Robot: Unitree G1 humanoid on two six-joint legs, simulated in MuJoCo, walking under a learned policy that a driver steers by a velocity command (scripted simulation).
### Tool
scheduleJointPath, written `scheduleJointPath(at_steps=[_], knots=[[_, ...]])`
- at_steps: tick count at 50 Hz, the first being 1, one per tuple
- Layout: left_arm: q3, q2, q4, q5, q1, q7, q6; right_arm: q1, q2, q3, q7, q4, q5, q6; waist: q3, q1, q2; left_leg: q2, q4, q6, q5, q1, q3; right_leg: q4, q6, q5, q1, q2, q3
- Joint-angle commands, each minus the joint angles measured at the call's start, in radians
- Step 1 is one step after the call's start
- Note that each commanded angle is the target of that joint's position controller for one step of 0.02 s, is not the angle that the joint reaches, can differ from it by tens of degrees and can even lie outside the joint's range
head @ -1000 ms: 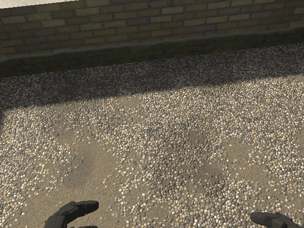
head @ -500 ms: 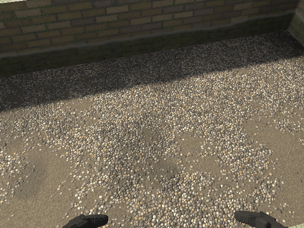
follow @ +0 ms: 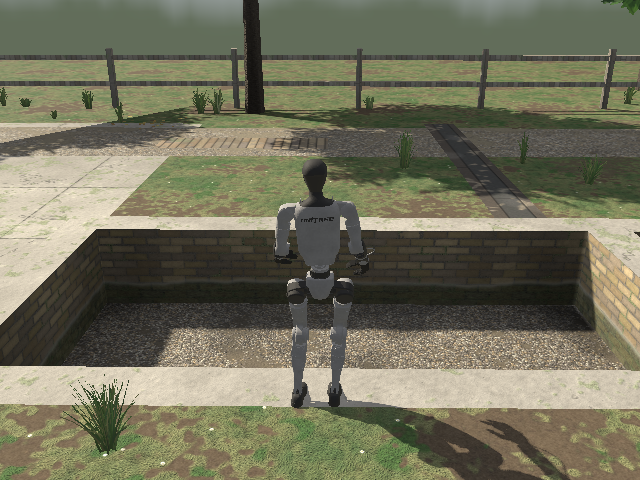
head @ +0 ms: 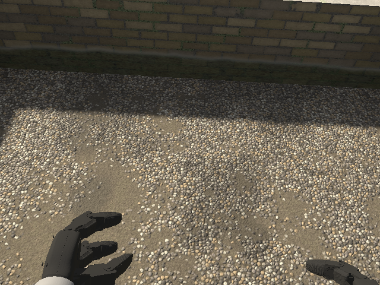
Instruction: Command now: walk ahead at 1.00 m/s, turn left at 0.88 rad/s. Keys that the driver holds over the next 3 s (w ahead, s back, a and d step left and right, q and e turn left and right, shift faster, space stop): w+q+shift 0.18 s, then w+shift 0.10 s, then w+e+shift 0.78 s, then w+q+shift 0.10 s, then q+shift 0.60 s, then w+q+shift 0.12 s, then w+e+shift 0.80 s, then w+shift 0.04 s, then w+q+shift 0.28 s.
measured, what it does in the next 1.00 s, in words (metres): stands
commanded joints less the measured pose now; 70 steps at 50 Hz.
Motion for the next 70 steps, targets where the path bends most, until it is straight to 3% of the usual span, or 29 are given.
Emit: scheduleJointPath(at_steps=[1, 4, 6, 7, 9, 10, 13, 15, 16, 19, 22, 25, 30, 35, 37, 39, 42, 45, 46, 47, 50, 53, 55, 57, 58, 63, 64, 67, 70], knots=[[0.025, 0.055, -0.09, 0.004, -0.097, 0.009, -0.027, -0.142, -0.109, -0.025, 0.009, -0.134, 0.004, -0.024, -0.115, 0.021, 0.101, 0.059, -0.172, 0.084, -0.076, -0.167, -0.133, -0.01, 0.09, 0.058, 0.185, -0.085, 0.04], [0.03, 0.054, -0.058, 0.018, -0.052, 0.011, -0.035, -0.157, -0.105, -0.023, 0.016, -0.161, 0.01, -0.019, -0.146, 0.024, 0.062, 0.033, -0.13, 0.083, -0.025, -0.209, -0.144, 0.001, 0.082, 0.075, 0.257, -0.103, 0.033], [0.039, 0.056, -0.035, 0.019, -0.01, 0.007, -0.039, -0.165, -0.097, -0.024, 0.016, -0.168, 0.015, -0.021, -0.189, 0.032, 0.004, 0.002, -0.032, 0.061, 0.035, -0.286, -0.099, 0.002, 0.068, 0.118, 0.379, -0.17, 0.085], [0.05, 0.084, -0.015, 0.02, 0.022, 0.008, -0.041, -0.167, -0.087, -0.02, 0.014, -0.172, 0.011, -0.021, -0.199, 0.039, -0.047, 0.007, 0.02, 0.057, 0.063, -0.33, -0.063, -0.01, 0.048, 0.099, 0.412, -0.229, 0.112], [0.065, 0.115, 0.013, 0.032, 0.058, 0.018, -0.04, -0.158, -0.089, -0.017, 0.012, -0.172, -0.008, -0.018, -0.174, 0.041, -0.051, 0.033, 0.065, 0.057, 0.13, -0.347, -0.021, -0.02, 0.022, 0.075, 0.369, -0.292, 0.105], [0.06, 0.096, 0.022, 0.03, 0.072, 0.021, -0.042, -0.186, -0.08, -0.01, 0.016, -0.177, -0.021, -0.015, -0.168, 0.057, -0.022, 0.039, 0.055, 0.058, 0.154, -0.273, -0.001, -0.023, 0.02, 0.072, 0.295, -0.275, 0.091], [0.042, 0.039, 0.002, 0.017, -0.013, 0.015, -0.043, -0.068, -0.079, -0.006, 0.028, -0.142, 0.001, -0.011, -0.201, -0.032, 0.122, 0.013, -0.02, 0.085, 0.34, -0.106, -0.067, 0.074, 0.074, 0.106, 0.193, -0.132, -0.054], [0.026, -0.003, -0.009, 0.013, -0.033, 0.012, -0.037, -0.07, -0.051, 0.019, 0.021, -0.144, -0.003, 0.004, -0.18, -0.052, 0.167, 0.016, -0.055, 0.096, 0.5, -0.034, -0.173, 0.116, 0.091, 0.091, 0.089, -0.066, -0.063], [0.025, -0.009, -0.008, 0.009, -0.008, 0.014, -0.036, -0.105, -0.064, 0.022, 0.016, -0.155, -0.012, 0.013, -0.183, -0.034, 0.202, 0.03, -0.071, 0.097, 0.526, 0.021, -0.211, 0.106, 0.097, 0.034, 0.035, -0.055, -0.056], [0.038, 0.026, 0.015, -0.003, 0.03, 0.021, -0.027, -0.125, -0.088, 0.021, -0.002, -0.162, -0.029, 0.026, -0.204, -0.041, 0.197, 0.06, -0.116, 0.048, 0.618, 0.16, -0.247, 0.093, 0.088, -0.055, -0.038, -0.061, -0.01], [0.043, 0.031, 0.043, -0.027, 0.034, 0.028, -0.01, -0.092, -0.075, 0.026, -0.016, -0.144, -0.041, 0.019, -0.217, -0.071, 0.121, 0.08, -0.141, -0.012, 0.658, 0.238, -0.204, 0.055, 0.074, -0.048, -0.023, -0.06, 0.048], [0.041, 0.005, 0.056, -0.047, 0.026, 0.027, 0.006, -0.088, -0.065, 0.03, -0.025, -0.129, -0.053, 0.016, -0.184, -0.071, 0.085, 0.089, -0.164, -0.069, 0.61, 0.232, -0.156, 0.026, 0.062, -0.025, -0.004, -0.049, 0.101], [0.037, -0.018, 0.062, -0.054, 0.012, 0.028, 0.019, -0.095, -0.06, 0.023, -0.028, -0.127, -0.051, 0.009, -0.144, -0.062, 0.076, 0.09, -0.229, -0.136, 0.437, 0.182, -0.101, 0.013, 0.047, 0.003, 0.03, -0.043, 0.129], [0.041, -0.002, 0.018, -0.049, -0.048, 0.002, 0.033, -0.109, -0.074, 0.011, -0.022, -0.143, -0.052, -0.015, -0.12, -0.056, 0.087, 0.113, -0.273, -0.11, 0.148, 0.093, -0.035, 0.079, 0.031, 0.011, 0.027, -0.025, 0.118], [0.059, 0.051, -0.008, -0.071, -0.078, -0.004, 0.023, -0.071, -0.116, -0.008, -0.024, -0.136, -0.051, -0.016, -0.1, -0.078, 0.105, 0.187, -0.321, -0.08, -0.001, 0.115, -0.111, 0.128, 0.011, -0.071, -0.078, -0.02, 0.101], [0.052, 0.038, -0.036, -0.062, -0.12, -0.007, 0.011, -0.03, -0.113, -0.013, -0.032, -0.114, -0.065, -0.018, -0.106, -0.093, 0.084, 0.269, -0.253, -0.055, 0.112, 0.219, -0.141, 0.165, 0.019, -0.119, -0.222, -0.061, 0.139], [0.041, 0.03, -0.038, -0.04, -0.069, -0.015, 0.006, 0.03, -0.116, -0.018, -0.045, -0.071, -0.075, -0.031, -0.158, -0.085, 0.12, 0.289, -0.19, -0.024, 0.236, 0.246, -0.058, 0.191, 0.008, -0.106, -0.221, -0.085, 0.126], [0.031, 0.025, -0.051, -0.026, -0.067, -0.033, 0.016, -0.027, -0.117, -0.018, -0.049, -0.064, -0.065, -0.041, -0.152, -0.054, 0.099, 0.287, -0.158, 0.011, 0.178, 0.135, 0.041, 0.14, -0.011, -0.009, -0.106, -0.094, 0.078], [0.03, 0.029, -0.044, -0.024, -0.054, -0.038, 0.018, -0.047, -0.111, -0.017, -0.05, -0.069, -0.06, -0.04, -0.148, -0.043, 0.059, 0.243, -0.135, -0.003, 0.163, 0.093, 0.122, 0.087, -0.021, 0.067, -0.043, -0.084, 0.066], [0.038, 0.045, -0.027, -0.045, -0.018, -0.036, 0.018, -0.071, -0.094, -0.011, -0.05, -0.074, -0.061, -0.039, -0.159, -0.011, 0.021, 0.171, -0.109, -0.035, 0.116, 0.099, 0.225, 0.038, -0.034, 0.119, -0.026, -0.066, 0.091], [0.035, 0.067, -0.037, -0.054, -0.026, -0.027, 0.029, -0.103, -0.058, -0.007, -0.035, -0.114, -0.055, -0.021, -0.132, 0.007, -0.127, 0.058, 0.097, -0.065, 0.115, 0.058, 0.271, 0.009, -0.082, 0.292, -0.069, -0.052, 0.28], [0.035, 0.102, -0.092, -0.039, -0.123, -0.021, 0.033, -0.06, -0.059, -0.009, -0.025, -0.138, -0.055, -0.026, -0.173, -0.03, -0.135, 0.012, 0.16, -0.078, -0.036, -0.016, 0.22, -0.044, -0.111, 0.341, -0.072, -0.071, 0.439], [0.014, 0.061, -0.107, -0.028, -0.145, -0.02, 0.027, -0.011, -0.038, -0.001, -0.027, -0.12, -0.059, -0.041, -0.263, -0.035, -0.094, 0.027, 0.124, -0.07, -0.036, -0.014, 0.19, -0.069, -0.096, 0.347, 0.032, -0.091, 0.441], [0.006, 0.047, -0.097, -0.029, -0.101, -0.017, 0.032, -0.01, -0.034, -0.005, -0.022, -0.107, -0.047, -0.054, -0.303, -0.021, -0.015, 0.055, 0.034, -0.053, 0.076, 0.089, 0.193, -0.067, -0.044, 0.291, 0.068, -0.063, 0.387], [0.009, 0.055, -0.089, -0.038, -0.07, -0.024, 0.033, -0.058, -0.047, -0.014, -0.017, -0.115, -0.026, -0.053, -0.321, 0.009, 0.012, 0.061, 0.02, -0.036, 0.07, 0.108, 0.194, -0.103, -0.001, 0.258, 0.105, -0.05, 0.369], [0.008, 0.07, -0.03, 0.002, 0.02, -0.025, 0.034, -0.023, -0.03, -0.011, -0.017, -0.08, 0.005, -0.011, -0.185, 0.046, -0.014, 0.048, 0.031, -0.013, -0.132, -0.044, 0.097, -0.167, 0.036, 0.35, 0.209, -0.135, 0.42], [-0.002, 0.05, -0.035, 0.008, 0.02, -0.015, 0.032, -0.017, -0.031, -0.012, -0.021, -0.073, -0.007, -0.003, -0.122, 0.039, 0.018, 0.046, 0.02, -0.014, -0.127, -0.042, 0.081, -0.185, 0.036, 0.337, 0.143, -0.146, 0.405], [0.01, 0.062, -0.028, 0.007, 0.024, 0.002, 0.011, -0.003, -0.041, -0.016, -0.03, -0.068, 0.0, 0.008, -0.134, 0.032, -0.038, 0.016, 0.042, 0.002, -0.124, -0.035, 0.051, -0.231, 0.063, 0.24, 0.135, -0.159, 0.41], [0.021, 0.068, -0.005, 0.01, 0.068, 0.018, 0.001, -0.011, -0.078, -0.029, -0.026, -0.072, -0.003, 0.012, -0.126, 0.028, -0.014, 0.006, 0.115, 0.011, -0.157, -0.106, 0.039, -0.224, 0.021, 0.302, 0.174, -0.208, 0.403]])
Next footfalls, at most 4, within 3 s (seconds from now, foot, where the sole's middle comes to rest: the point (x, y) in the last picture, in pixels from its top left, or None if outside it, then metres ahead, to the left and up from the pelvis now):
1.70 left None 0.00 0.08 -0.76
2.08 right None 0.06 -0.10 -0.76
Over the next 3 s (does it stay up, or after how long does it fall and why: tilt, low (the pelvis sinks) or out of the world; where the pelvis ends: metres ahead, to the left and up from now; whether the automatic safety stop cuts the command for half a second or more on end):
stays up -0.02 -0.06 0.00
